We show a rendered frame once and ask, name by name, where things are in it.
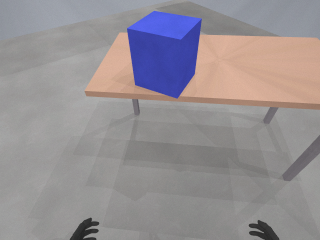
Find robot left hand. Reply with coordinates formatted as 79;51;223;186
70;217;99;240

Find carton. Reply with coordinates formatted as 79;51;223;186
127;11;202;99

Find robot right hand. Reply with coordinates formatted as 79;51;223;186
249;220;280;240

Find table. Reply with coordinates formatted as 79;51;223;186
84;32;320;181

